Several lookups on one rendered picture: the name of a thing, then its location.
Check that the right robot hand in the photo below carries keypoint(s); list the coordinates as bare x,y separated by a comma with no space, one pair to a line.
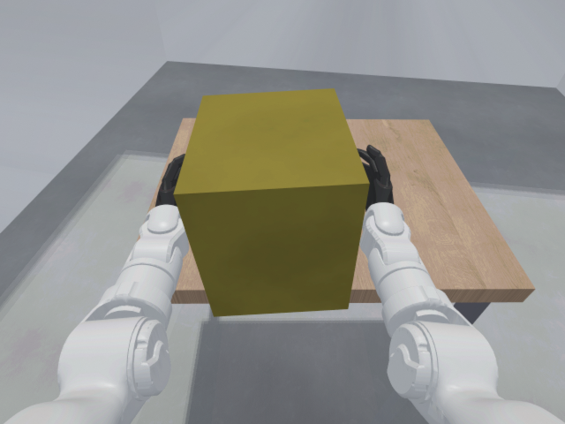
380,188

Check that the carton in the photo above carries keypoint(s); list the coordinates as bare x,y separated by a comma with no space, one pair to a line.
272,195

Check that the robot right forearm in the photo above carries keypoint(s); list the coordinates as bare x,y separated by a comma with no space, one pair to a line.
400,278

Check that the robot left upper arm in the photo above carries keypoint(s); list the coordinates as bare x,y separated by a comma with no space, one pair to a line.
109,368

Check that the robot right upper arm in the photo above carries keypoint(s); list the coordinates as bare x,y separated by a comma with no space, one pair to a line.
449,373

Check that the left robot hand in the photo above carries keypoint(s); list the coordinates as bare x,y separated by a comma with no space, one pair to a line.
165,195

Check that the table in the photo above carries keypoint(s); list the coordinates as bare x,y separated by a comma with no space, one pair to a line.
463,251

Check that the robot left forearm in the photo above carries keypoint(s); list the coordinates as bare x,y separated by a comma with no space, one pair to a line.
149,277

